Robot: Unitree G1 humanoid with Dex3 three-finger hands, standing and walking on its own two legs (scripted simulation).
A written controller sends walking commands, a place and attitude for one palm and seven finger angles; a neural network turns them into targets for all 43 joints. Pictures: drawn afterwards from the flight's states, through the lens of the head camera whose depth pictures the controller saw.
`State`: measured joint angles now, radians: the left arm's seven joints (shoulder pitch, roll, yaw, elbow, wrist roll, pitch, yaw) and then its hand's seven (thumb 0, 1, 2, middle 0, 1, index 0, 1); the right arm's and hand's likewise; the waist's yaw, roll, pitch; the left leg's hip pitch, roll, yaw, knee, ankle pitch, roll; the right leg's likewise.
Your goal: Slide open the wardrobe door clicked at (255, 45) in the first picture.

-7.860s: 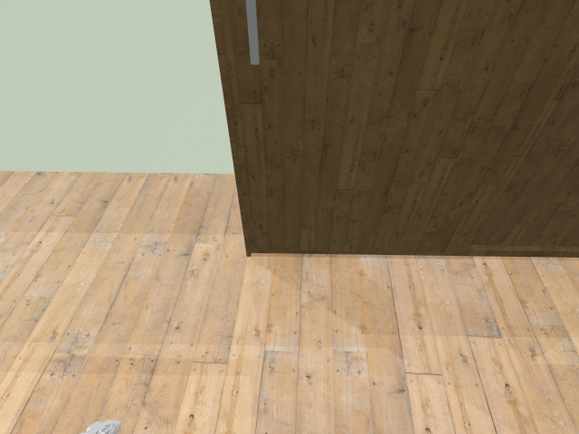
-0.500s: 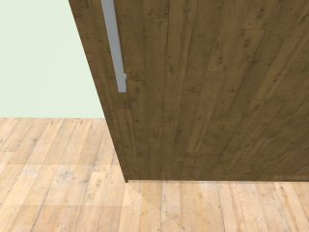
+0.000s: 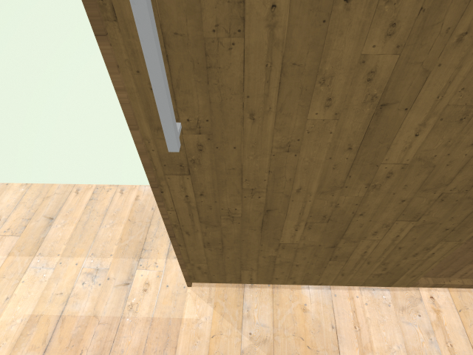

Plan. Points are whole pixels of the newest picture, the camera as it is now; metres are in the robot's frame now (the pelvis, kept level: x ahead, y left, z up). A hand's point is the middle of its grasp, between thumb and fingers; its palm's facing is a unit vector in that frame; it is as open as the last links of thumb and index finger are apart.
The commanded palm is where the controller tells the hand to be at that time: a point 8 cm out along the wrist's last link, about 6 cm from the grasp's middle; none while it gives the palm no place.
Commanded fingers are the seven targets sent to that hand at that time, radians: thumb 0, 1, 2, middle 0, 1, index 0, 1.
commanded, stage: come to a stop and stand still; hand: left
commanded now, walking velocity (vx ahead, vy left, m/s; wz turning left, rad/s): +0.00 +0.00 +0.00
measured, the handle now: (162, 76) +0.47 +0.15 +0.24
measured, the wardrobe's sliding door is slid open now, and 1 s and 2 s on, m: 0.00 0.00 0.00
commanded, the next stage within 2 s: look again from close up in 0.28 s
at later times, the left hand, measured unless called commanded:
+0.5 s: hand out of the picture +0.01 +0.18 -0.17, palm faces +0.01 -0.97 -0.23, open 7.4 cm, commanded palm none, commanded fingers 0.00 0.90 0.90 -0.20 -0.30 -0.20 -0.30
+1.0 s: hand out of the picture +0.00 +0.18 -0.17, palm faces +0.03 -0.98 -0.21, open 7.4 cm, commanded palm none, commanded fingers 0.00 0.90 0.90 -0.20 -0.30 -0.20 -0.30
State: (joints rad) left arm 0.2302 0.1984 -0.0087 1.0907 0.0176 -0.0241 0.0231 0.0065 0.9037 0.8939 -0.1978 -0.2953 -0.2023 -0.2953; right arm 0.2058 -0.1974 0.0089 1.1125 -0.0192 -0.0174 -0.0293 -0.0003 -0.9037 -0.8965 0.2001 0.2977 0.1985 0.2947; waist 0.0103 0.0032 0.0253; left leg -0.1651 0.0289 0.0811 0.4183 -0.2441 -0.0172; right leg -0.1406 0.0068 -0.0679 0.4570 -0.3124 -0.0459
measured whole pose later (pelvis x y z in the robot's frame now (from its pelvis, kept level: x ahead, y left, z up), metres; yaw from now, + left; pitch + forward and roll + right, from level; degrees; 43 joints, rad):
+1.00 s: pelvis -0.01 -0.01 +0.00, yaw +0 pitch -1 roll +1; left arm 0.27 0.19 -0.01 1.11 0.01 -0.02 0.02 0.01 0.90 0.89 -0.20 -0.30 -0.20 -0.30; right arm 0.24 -0.17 0.01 1.15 -0.02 -0.01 -0.03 0.00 -0.90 -0.90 0.20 0.30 0.20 0.29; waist 0.02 -0.01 0.03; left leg -0.15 0.05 0.07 0.39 -0.22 -0.03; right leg -0.11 0.03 -0.08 0.41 -0.28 -0.06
